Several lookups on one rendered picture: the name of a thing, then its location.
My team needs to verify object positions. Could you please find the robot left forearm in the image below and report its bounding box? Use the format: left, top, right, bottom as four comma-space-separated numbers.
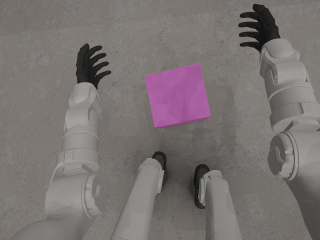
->
45, 82, 103, 214

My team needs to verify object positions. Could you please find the robot right shin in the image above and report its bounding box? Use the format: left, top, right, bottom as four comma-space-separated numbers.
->
198, 170, 229, 204

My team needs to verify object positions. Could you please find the left robot foot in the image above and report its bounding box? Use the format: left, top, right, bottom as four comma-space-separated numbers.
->
152, 151, 166, 173

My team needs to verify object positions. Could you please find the carton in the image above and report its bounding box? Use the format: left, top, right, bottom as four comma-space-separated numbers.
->
145, 63, 211, 128

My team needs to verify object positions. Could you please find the robot right hand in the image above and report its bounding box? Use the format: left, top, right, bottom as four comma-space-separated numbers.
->
238, 3, 281, 53

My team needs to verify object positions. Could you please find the right robot upper arm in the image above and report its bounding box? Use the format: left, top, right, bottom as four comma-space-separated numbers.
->
267, 130, 320, 240

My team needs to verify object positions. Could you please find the robot right forearm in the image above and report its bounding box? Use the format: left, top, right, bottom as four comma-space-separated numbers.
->
259, 38, 320, 134

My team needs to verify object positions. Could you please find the left robot upper arm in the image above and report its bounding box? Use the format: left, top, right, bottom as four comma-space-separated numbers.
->
9, 172, 108, 240

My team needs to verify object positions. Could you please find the robot left hand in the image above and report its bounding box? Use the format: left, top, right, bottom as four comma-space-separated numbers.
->
76, 43, 111, 90

